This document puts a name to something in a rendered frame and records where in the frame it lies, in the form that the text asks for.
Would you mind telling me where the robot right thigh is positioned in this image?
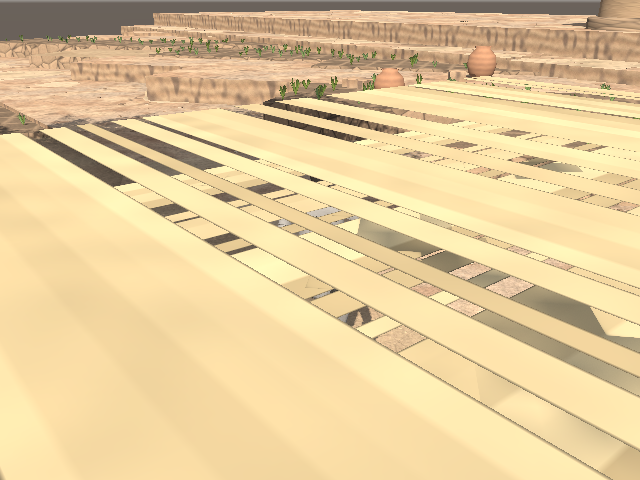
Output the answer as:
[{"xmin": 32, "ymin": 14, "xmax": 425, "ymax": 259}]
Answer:
[{"xmin": 334, "ymin": 289, "xmax": 349, "ymax": 323}]

